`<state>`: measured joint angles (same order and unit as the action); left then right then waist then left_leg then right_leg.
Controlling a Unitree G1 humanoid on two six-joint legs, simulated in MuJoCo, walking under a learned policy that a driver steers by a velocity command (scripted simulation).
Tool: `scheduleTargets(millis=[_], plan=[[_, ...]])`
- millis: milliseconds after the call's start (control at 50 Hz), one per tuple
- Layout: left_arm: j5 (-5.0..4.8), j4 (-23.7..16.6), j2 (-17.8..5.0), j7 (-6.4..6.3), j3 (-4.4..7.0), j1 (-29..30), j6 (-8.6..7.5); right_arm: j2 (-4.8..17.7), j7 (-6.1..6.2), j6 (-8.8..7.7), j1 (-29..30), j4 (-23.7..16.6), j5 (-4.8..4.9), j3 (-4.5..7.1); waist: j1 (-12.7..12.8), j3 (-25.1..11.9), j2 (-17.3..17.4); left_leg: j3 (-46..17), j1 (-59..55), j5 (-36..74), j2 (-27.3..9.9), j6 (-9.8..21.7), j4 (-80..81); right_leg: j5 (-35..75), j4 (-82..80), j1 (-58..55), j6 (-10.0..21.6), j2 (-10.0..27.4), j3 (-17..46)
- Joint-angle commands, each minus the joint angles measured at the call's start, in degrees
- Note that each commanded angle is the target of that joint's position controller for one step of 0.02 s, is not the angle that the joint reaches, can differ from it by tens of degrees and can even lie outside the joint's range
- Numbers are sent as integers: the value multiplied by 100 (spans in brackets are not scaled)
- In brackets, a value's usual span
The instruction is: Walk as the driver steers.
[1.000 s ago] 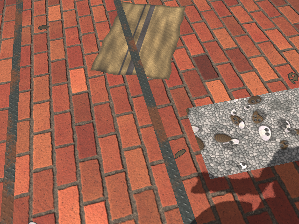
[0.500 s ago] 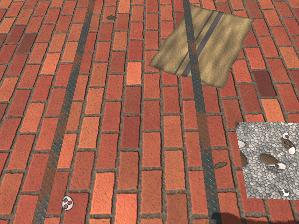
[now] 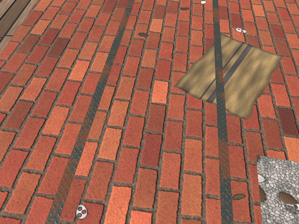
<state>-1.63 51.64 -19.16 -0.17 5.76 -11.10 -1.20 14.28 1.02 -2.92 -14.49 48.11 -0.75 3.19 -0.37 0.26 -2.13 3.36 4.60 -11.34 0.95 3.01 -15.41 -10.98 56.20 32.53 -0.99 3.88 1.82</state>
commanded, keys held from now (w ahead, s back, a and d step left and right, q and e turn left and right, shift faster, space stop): w+e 0.56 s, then w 0.12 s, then w+q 0.32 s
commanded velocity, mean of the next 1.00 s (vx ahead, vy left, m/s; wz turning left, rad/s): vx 0.46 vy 0.00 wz -0.27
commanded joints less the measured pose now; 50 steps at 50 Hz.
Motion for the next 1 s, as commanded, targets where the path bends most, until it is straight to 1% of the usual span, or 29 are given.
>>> scheduleTargets(millis=[20, 140, 200, 260, 300, 320, 340, 360, 380, 400, 420, 440, 460, 480, 500, 560, 640, 680, 760, 800, 820, 840, 860, 880, 900, 920, 940, 960, 1000], plan=[[-11, -365, -328, 3, 64, 420, -130, 955, 43, -198, 19, -203, -23, 237, -159, 324, 752, -1021, -552, -714, -1629, 685, 1136, 573, -308, 1229, -57, 81, 496], [38, -564, -83, 125, -69, 720, -162, 990, 50, -210, -140, -52, 23, 260, -301, 640, 651, -139, -524, 14, -1686, 641, 1231, 1124, -1174, 1196, -68, 177, 153], [31, -825, 64, 242, -178, 1124, -197, 1039, 29, -162, -423, 61, 61, 293, -482, 813, 565, 229, -747, 475, -1761, 645, 1111, 995, -1635, 1177, 91, 203, -147], [2, -1074, 61, 370, -219, 1315, -204, 1137, 3, -77, -531, 109, 148, 342, -468, 840, 604, 465, -1044, 1165, -1854, 581, 761, 482, -1992, 969, 345, 112, -438], [-7, -1159, -101, 412, -151, 1056, -185, 1289, 13, -26, -426, 69, 176, 381, -202, 486, 776, 678, -1102, 3309, -1850, 463, 19, 26, -2063, 192, 590, -228, -784], [-21, -1081, -275, 410, -47, 522, -169, 1350, 32, 17, -361, 42, 181, 391, 133, 74, 861, 824, -1013, 4554, -1786, 364, -807, -92, -2062, -618, 733, -503, -961], [-42, -873, -564, 369, 133, -359, -153, 1349, 55, 50, -296, 2, 197, 367, 636, -486, 769, 1023, -601, 4988, -1574, 168, -2000, 152, -2337, -1944, 938, -786, -1017], [-65, -630, -986, 252, 343, -1348, -89, 1239, 73, 5, -338, -94, 121, 299, 1071, -1036, 388, 1001, 743, 3756, -1362, -111, -3580, 71, -2406, -3772, 1207, -503, -248], [-107, -619, -1620, 172, 433, -1430, -83, 321, -15, -154, -760, -435, -77, 19, 477, -1558, -1296, 669, 3260, -1617, -238, -539, -5746, -1280, -2999, -5540, 2265, 1179, 3144], [2, -811, -1230, 186, 274, -1550, -170, 668, -71, -418, -242, -490, 157, 45, 794, -2230, -638, -787, 3837, -2228, 45, -449, -6500, -1827, -3994, -5790, 2518, 1617, 4727], [60, -757, -901, 193, 177, -1312, -238, 1007, -120, -551, 344, -681, 390, 141, 874, -1358, -415, -862, 4392, -1688, -264, -287, -6486, -1309, -4149, -5318, 2193, 1475, 3853], [31, -822, -739, 190, 125, -952, -283, 966, -100, -625, 402, -708, 342, 111, 629, -863, -77, -831, 4255, -1188, -552, -162, -6036, -792, -4089, -4507, 1994, 1217, 3093], [42, -936, -536, 183, 61, -492, -292, 987, -60, -638, 377, -645, 175, 147, 364, -503, 153, -826, 3876, -879, -735, -178, -5513, -219, -4143, -3645, 1857, 977, 2530], [122, -1080, -390, 158, -2, -189, -300, 1030, -53, -579, 236, -609, 104, 193, 133, -342, 46, -874, 3438, -642, -862, -202, -5223, 239, -4286, -3044, 1809, 787, 2147], [155, -1169, -384, 136, -11, -44, -301, 1014, -66, -501, 132, -599, 69, 208, 6, -260, -18, -864, 3191, -534, -879, -266, -5037, 498, -4431, -2678, 1828, 700, 2005], [93, -1181, -575, 44, 28, -104, -337, 817, -64, -333, 238, -721, -22, 168, -89, -2, 16, -648, 3080, -63, -794, -574, -4205, 1255, -4616, -1963, 1834, 490, 1428], [64, -1050, -559, -44, 11, -440, -320, 515, -136, -365, 1052, -932, 2, 27, 280, 147, -154, -417, 2646, 1700, -502, -681, -2213, 1133, -4555, -1702, 1422, 63, 730], [50, -920, -589, -46, 9, -760, -318, 496, -203, -414, 1437, -1043, 76, -2, 488, 190, -199, -391, 2452, 2193, -379, -636, -1754, 777, -4567, -1814, 1372, 198, 858], [77, -745, -625, -47, 11, -967, -272, 731, -312, -452, 1587, -1142, 133, 45, 494, 265, -289, -496, 2979, 1720, -423, -245, -1359, 1174, -4175, -3038, 1267, 769, 1038], [99, -701, -681, -64, 33, -944, -223, 830, -349, -438, 1392, -1140, 149, 74, 343, 210, -339, -415, 2905, 1078, -345, -6, -1340, 2157, -3834, -3521, 1136, 910, 950], [118, -713, -727, -73, 42, -864, -197, 939, -349, -428, 1053, -1071, 151, 129, 145, -24, -380, -258, 2453, 799, -161, 132, -1339, 3250, -3385, -3656, 1051, 833, 805], [144, -739, -706, -82, 18, -766, -156, 1108, -332, -415, 334, -874, 140, 232, -251, -508, -284, -85, 1488, 889, 48, 317, -1248, 4186, -2440, -3592, 924, 579, 527], [219, -841, -555, -117, -70, -802, -132, 1359, -319, -393, -524, -722, 99, 301, -592, -1256, 75, -817, -28, 1192, -500, 613, -1443, 3464, -1009, -2828, 755, 322, 282], [225, -968, -76, -77, -207, -1611, -240, 1918, -342, -364, -959, -663, 74, 445, -237, -1971, 1549, -3579, -2099, 241, -1768, 1649, -1118, 610, 1265, -580, 241, -641, -52], [194, -953, -218, -28, -236, -1416, -363, 1452, -389, -343, -1090, -580, 213, 337, -383, -2044, 1724, -5102, -2564, -940, -1983, 1765, -140, -1938, 1865, 551, 200, -856, 467], [28, -1119, -581, 38, -159, -787, -468, 1148, -357, -322, -712, -679, 220, 243, -457, -1158, 1166, -4443, -1980, -1390, -1908, 1466, -67, -1614, 2114, 1102, 290, -482, 652], [15, -1236, -560, 59, -186, -310, -543, 1070, -329, -280, -387, -789, 146, 216, -416, -648, 550, -3783, -1160, -1049, -1671, 1293, 11, -1197, 1843, 1036, 354, -259, 531], [121, -1305, -509, 57, -180, -75, -587, 995, -320, -252, -169, -838, 103, 180, -269, -212, 228, -3296, -445, -444, -1462, 1261, 121, -939, 1368, 960, 340, -95, 444], [257, -1321, -444, 35, -149, -210, -557, 872, -278, -247, -3, -916, 61, 126, 14, -169, 468, -2792, 155, 501, -1124, 1217, 301, -593, 665, 409, 233, 95, 421]])
Velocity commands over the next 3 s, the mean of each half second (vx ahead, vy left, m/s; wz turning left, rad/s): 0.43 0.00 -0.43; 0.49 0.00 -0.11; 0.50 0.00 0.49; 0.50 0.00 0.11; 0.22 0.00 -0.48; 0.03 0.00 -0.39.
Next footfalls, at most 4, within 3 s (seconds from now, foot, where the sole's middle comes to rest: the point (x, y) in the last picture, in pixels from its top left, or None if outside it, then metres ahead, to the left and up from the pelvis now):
0.36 right None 0.28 -0.20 -0.79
0.86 left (170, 196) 0.65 -0.11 -0.79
1.34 right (217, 158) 0.87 -0.37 -0.79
1.84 left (162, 118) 1.14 -0.09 -0.79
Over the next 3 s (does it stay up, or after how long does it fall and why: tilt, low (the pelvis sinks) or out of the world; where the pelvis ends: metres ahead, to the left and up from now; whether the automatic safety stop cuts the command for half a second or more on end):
stays up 1.30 -0.20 -0.01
